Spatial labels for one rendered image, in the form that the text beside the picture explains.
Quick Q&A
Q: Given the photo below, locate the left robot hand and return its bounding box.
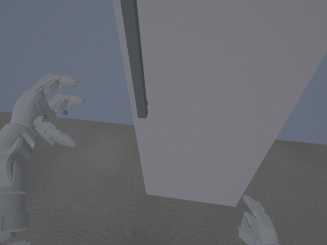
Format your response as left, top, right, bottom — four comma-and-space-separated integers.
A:
10, 73, 85, 147

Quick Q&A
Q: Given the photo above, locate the fridge door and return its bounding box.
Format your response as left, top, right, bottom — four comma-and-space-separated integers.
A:
114, 0, 327, 207

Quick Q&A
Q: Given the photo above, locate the right robot hand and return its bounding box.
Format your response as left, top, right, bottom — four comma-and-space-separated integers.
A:
238, 195, 279, 245

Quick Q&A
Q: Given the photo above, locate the left robot forearm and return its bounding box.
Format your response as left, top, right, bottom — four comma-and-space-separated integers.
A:
0, 124, 37, 241

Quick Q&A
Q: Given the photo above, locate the handle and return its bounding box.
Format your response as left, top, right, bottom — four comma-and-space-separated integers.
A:
120, 0, 148, 118

